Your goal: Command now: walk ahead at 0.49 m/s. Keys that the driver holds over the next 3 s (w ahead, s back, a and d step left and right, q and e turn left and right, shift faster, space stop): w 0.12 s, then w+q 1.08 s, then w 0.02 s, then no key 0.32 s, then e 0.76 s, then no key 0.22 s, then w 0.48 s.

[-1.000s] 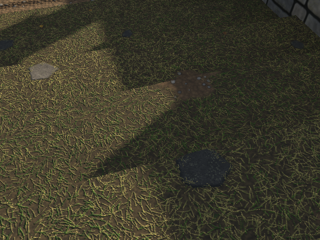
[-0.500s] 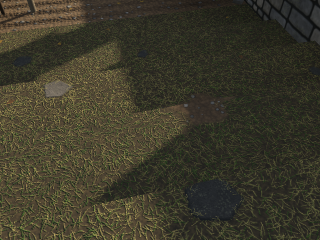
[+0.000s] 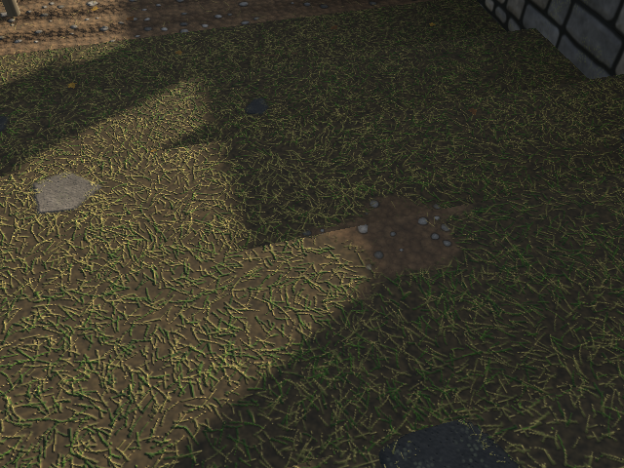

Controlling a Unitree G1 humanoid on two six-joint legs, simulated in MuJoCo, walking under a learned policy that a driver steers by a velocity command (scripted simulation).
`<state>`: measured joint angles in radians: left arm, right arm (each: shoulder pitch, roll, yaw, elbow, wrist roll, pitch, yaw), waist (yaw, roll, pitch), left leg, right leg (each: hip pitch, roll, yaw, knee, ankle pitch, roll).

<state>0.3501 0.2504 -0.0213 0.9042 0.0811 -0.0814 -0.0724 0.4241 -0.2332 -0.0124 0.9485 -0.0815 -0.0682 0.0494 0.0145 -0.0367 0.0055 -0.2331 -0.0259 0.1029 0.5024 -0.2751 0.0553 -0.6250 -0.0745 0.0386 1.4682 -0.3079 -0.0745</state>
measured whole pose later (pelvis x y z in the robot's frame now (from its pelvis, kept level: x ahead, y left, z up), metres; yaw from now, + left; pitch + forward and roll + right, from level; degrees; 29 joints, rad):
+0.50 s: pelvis +0.28 -0.05 +0.01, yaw +9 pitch +0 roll -1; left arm 0.36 0.21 0.02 0.95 0.06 -0.11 0.02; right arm 0.23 -0.24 -0.03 0.91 -0.06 -0.09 0.06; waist 0.04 0.03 0.02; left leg -0.59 0.09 -0.02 1.01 -0.25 0.06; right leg -0.15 0.02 -0.16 0.26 -0.12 -0.06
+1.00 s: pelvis +0.53 +0.06 -0.04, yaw +26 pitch +1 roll +1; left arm 0.11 0.26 0.03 0.74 0.11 -0.10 -0.05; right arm 0.51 -0.20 -0.01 0.95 -0.08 -0.13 0.03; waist -0.07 -0.03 -0.06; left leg -0.30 -0.10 -0.03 0.86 -0.58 0.09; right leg -0.66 -0.04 0.08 1.16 -0.13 -0.05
